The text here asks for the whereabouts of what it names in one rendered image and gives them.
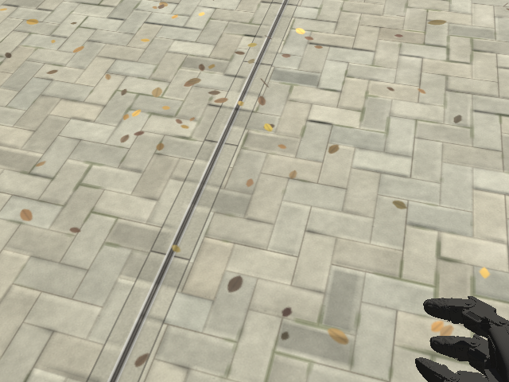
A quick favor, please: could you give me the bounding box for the right robot hand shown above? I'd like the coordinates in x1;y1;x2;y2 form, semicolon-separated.
415;296;509;382

